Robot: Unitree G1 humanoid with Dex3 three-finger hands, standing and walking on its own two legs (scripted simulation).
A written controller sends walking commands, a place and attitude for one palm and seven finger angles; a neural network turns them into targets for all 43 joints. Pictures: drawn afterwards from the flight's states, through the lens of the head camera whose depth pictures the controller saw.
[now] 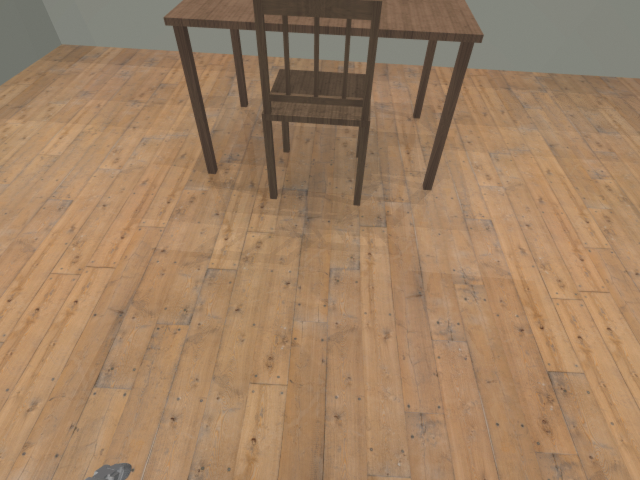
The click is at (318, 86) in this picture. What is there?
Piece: chair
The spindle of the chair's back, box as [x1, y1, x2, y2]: [314, 17, 318, 96]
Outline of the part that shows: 314,17 314,96 317,96 318,17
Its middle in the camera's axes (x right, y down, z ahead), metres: -0.02 -0.65 +1.40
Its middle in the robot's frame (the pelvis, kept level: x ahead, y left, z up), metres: +1.47 +0.09 -0.09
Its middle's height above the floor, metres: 0.68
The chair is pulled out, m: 0.00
